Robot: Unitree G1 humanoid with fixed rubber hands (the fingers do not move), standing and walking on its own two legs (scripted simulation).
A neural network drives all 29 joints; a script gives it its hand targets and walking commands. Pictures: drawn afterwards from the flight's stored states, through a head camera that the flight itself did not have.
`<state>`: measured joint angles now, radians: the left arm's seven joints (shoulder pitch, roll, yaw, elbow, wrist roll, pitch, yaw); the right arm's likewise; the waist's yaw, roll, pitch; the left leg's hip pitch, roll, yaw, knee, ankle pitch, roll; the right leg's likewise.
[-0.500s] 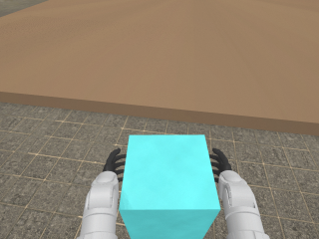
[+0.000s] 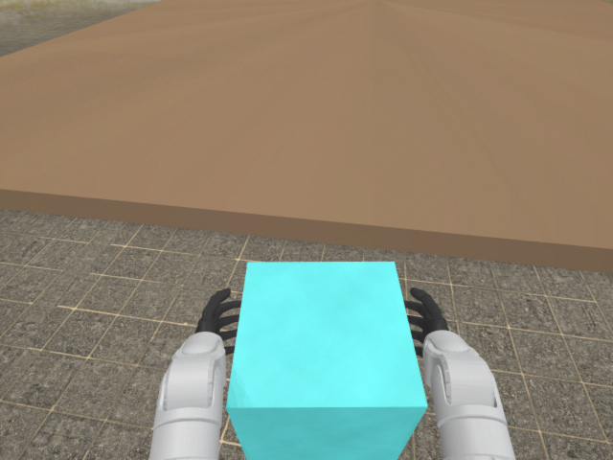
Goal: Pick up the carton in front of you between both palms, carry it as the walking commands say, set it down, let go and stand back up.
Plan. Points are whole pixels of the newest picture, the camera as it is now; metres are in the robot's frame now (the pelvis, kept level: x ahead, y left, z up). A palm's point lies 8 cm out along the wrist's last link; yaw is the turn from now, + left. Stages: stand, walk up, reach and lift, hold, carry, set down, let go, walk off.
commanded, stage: hold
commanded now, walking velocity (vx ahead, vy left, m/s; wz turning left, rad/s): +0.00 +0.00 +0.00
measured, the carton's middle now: (321, 369) +0.28 +0.00 -0.03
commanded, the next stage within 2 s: carry in 0.20 s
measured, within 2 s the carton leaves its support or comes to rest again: neither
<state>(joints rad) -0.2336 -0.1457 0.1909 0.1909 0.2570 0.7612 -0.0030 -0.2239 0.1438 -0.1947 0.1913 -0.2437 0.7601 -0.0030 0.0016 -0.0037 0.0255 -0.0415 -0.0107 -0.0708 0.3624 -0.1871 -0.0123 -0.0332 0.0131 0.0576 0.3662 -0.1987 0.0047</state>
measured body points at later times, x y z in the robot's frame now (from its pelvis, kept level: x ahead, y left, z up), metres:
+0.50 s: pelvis +0.05 -0.02 -0.01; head +0.00 -0.02 +0.44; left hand +0.34 +0.13 +0.09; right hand +0.34 -0.17 +0.08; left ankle +0.03 +0.11 -0.72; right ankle +0.01 -0.13 -0.75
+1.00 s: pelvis +0.31 -0.05 -0.03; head +0.28 -0.06 +0.42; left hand +0.55 +0.10 +0.06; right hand +0.55 -0.21 +0.05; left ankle +0.14 +0.09 -0.73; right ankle +0.40 -0.13 -0.75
